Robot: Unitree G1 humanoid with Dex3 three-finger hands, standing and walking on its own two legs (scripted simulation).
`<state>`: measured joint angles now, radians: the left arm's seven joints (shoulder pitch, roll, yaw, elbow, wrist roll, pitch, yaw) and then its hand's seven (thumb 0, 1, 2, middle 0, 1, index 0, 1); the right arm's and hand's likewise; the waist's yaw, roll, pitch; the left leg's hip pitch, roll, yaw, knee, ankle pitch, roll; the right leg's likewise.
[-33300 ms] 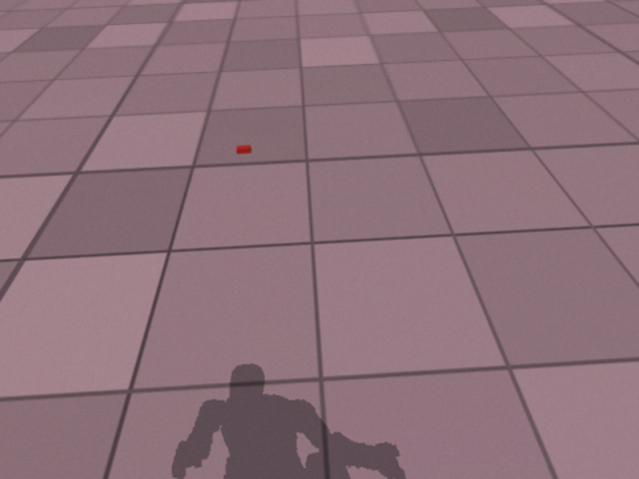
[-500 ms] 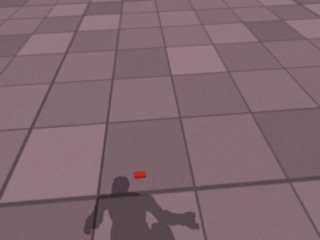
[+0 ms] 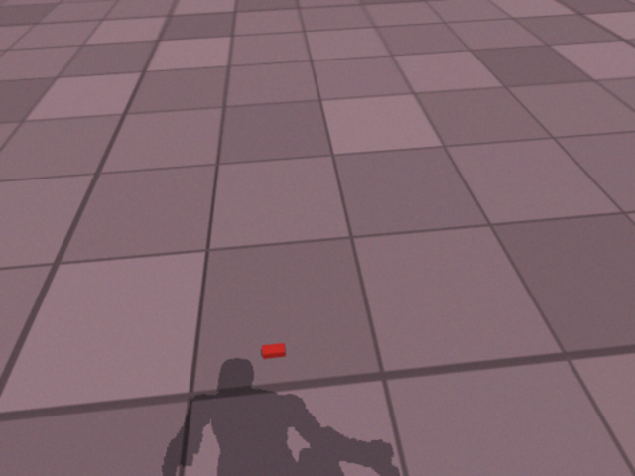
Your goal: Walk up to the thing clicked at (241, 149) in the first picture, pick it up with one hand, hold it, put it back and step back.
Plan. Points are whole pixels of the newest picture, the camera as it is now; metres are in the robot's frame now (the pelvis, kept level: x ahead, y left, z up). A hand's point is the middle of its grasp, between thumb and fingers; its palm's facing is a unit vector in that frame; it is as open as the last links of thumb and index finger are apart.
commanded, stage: stand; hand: left
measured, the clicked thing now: (273, 351) +0.70 +0.19 -0.77
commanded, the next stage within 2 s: walk up in 0.28 s
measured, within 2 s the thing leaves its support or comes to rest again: neither
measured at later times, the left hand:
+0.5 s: hand out of the picture +0.06 +0.29 -0.16, palm faces +0.05 -0.93 -0.35, open 7.4 cm
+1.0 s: hand (155, 407) +0.29 +0.29 -0.15, palm faces -0.05 -0.92 -0.40, open 7.4 cm
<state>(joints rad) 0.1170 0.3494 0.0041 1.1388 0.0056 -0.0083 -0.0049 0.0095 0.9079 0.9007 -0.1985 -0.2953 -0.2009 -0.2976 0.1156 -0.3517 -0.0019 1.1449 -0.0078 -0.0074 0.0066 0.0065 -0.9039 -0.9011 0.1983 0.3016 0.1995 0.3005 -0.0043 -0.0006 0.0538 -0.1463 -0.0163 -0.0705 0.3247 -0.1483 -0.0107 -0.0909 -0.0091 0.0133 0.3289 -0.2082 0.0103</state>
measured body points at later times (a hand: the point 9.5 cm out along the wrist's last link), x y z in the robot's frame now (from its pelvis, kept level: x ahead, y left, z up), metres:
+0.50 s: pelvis +0.04 +0.02 -0.01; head +0.05 +0.02 +0.44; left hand +0.06 +0.34 -0.14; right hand +0.12 -0.31 -0.13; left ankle +0.08 +0.14 -0.74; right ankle -0.02 -0.12 -0.75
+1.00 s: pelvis +0.19 +0.02 -0.03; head +0.20 +0.00 +0.42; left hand +0.29 +0.33 -0.13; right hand +0.21 -0.30 -0.16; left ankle +0.11 +0.15 -0.73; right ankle +0.28 -0.09 -0.75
